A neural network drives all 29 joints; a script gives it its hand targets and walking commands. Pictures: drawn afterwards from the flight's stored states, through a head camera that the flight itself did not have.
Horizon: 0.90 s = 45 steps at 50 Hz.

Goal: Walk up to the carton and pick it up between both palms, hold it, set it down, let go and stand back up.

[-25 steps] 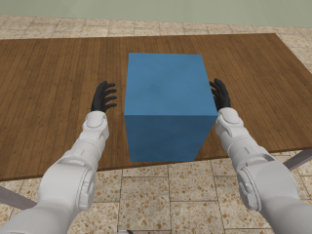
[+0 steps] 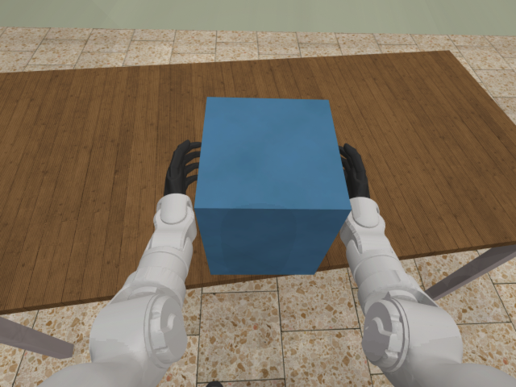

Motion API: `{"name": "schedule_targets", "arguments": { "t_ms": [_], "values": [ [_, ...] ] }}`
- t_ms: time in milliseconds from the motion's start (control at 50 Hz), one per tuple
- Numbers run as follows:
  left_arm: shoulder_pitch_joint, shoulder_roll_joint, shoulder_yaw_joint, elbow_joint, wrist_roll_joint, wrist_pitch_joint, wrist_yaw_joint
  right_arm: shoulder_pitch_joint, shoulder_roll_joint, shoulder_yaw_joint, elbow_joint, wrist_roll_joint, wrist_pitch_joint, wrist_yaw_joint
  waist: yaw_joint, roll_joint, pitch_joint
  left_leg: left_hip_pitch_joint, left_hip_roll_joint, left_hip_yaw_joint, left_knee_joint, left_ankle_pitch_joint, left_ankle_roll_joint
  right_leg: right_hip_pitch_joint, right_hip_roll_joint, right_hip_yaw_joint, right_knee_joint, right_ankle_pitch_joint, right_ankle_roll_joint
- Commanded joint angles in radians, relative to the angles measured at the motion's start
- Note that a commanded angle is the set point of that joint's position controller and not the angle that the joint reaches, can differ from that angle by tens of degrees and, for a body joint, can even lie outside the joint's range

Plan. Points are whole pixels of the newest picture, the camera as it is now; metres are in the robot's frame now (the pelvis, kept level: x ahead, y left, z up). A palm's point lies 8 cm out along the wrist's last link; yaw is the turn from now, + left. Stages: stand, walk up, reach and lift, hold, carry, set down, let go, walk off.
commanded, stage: reach and lift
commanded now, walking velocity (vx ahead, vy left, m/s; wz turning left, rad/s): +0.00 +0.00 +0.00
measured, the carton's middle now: (265, 193) +0.42 +0.01 +0.01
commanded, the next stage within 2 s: none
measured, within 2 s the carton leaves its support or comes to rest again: leaves its support in 1.50 s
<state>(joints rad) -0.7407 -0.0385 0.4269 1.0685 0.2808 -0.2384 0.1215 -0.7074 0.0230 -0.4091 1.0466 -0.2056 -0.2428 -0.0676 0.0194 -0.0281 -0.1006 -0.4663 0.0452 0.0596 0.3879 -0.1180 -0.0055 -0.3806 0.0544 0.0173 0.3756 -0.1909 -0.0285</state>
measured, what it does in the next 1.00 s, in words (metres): stands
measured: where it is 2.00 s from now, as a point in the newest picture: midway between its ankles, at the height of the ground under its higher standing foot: outside the picture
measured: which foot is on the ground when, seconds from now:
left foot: down 0.00-1.00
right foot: down 0.00-1.00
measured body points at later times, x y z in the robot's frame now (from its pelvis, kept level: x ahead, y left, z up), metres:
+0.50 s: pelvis +0.01 -0.01 +0.01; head +0.06 +0.01 +0.45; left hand +0.40 +0.16 +0.04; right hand +0.41 -0.13 +0.04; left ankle +0.03 +0.12 -0.74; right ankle -0.02 -0.10 -0.74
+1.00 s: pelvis +0.01 +0.00 +0.01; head +0.06 +0.01 +0.45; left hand +0.40 +0.16 +0.04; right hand +0.41 -0.13 +0.04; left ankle +0.03 +0.12 -0.74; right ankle -0.02 -0.10 -0.74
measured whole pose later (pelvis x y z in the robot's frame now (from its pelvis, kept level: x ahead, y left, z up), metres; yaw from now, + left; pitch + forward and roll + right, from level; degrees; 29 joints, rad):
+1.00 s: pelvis +0.01 +0.00 +0.01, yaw +1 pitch +8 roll +0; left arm -0.62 -0.09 0.44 0.88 0.37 -0.16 0.07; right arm -0.62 0.10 -0.51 0.98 -0.35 -0.32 -0.06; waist 0.03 -0.04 -0.05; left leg -0.33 0.04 0.07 0.30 -0.10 -0.01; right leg -0.25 0.04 -0.02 0.28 -0.18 -0.04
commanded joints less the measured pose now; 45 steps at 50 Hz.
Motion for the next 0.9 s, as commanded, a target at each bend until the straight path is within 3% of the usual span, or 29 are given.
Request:
{"name": "schedule_targets", "arguments": {
  "t_ms": [0, 60, 140, 240, 300, 420, 500, 760, 840, 880],
  "values": [
    [-0.425, -0.494, -0.185, -0.093, 0.136, -0.043, -0.16, -0.454, 0.541, 0.209, -0.126, -0.184, -0.098, 0.152, 0.044, 0.022, -0.471, 0.343, -0.015, 0.047, -0.018, 0.31, -0.017, 0.279, -0.049, -0.056, -0.012, 0.491, 0.076],
    [-0.392, -0.48, -0.168, -0.095, 0.138, -0.021, -0.157, -0.431, 0.516, 0.196, -0.101, -0.199, -0.096, 0.145, 0.044, -0.015, -0.375, 0.355, -0.006, 0.051, -0.044, 0.291, -0.007, 0.275, -0.043, -0.063, -0.038, 0.428, 0.073],
    [-0.379, -0.512, -0.196, -0.154, 0.137, -0.005, -0.15, -0.414, 0.511, 0.191, -0.098, -0.212, -0.112, 0.137, 0.041, 0.001, -0.395, 0.454, -0.001, 0.055, -0.015, 0.393, -0.025, 0.22, -0.026, -0.077, -0.06, 0.442, 0.058],
    [-0.345, -0.543, -0.234, -0.209, 0.132, 0.006, -0.144, -0.389, 0.527, 0.206, -0.088, -0.227, -0.123, 0.133, 0.033, 0.029, -0.427, 0.457, -0.003, 0.055, -0.018, 0.407, -0.033, 0.253, -0.035, -0.069, -0.054, 0.497, 0.056],
    [-0.331, -0.531, -0.232, -0.203, 0.132, 0.013, -0.149, -0.385, 0.532, 0.209, -0.091, -0.228, -0.128, 0.128, 0.032, 0.002, -0.409, 0.414, -0.011, 0.067, -0.031, 0.385, -0.02, 0.296, -0.042, -0.069, -0.043, 0.55, 0.069],
    [-0.331, -0.548, -0.251, -0.223, 0.131, 0.019, -0.149, -0.388, 0.552, 0.208, -0.094, -0.233, -0.139, 0.124, 0.024, 0.029, -0.425, 0.406, -0.007, 0.064, -0.036, 0.378, -0.023, 0.31, -0.048, -0.077, -0.043, 0.568, 0.065],
    [-0.331, -0.537, -0.241, -0.221, 0.138, 0.03, -0.149, -0.394, 0.543, 0.197, -0.093, -0.24, -0.134, 0.124, 0.019, 0.015, -0.402, 0.401, -0.003, 0.058, -0.046, 0.34, -0.018, 0.293, -0.043, -0.072, -0.052, 0.501, 0.061],
    [-0.377, -0.561, -0.266, -0.246, 0.125, 0.029, -0.147, -0.395, 0.569, 0.194, -0.1, -0.233, -0.132, 0.125, 0.012, 0.038, -0.453, 0.395, -0.005, 0.053, -0.054, 0.33, -0.016, 0.307, -0.041, -0.08, -0.054, 0.493, 0.057],
    [-0.356, -0.55, -0.242, -0.224, 0.126, 0.04, -0.151, -0.385, 0.568, 0.2, -0.095, -0.217, -0.124, 0.121, 0.009, 0.008, -0.418, 0.369, -0.008, 0.059, -0.06, 0.296, -0.007, 0.315, -0.049, -0.075, -0.062, 0.479, 0.063],
    [-0.366, -0.565, -0.268, -0.229, 0.115, 0.032, -0.149, -0.396, 0.577, 0.205, -0.104, -0.217, -0.131, 0.119, 0.009, 0.022, -0.429, 0.395, -0.008, 0.052, -0.057, 0.323, -0.011, 0.299, -0.044, -0.081, -0.057, 0.507, 0.062]
  ]
}}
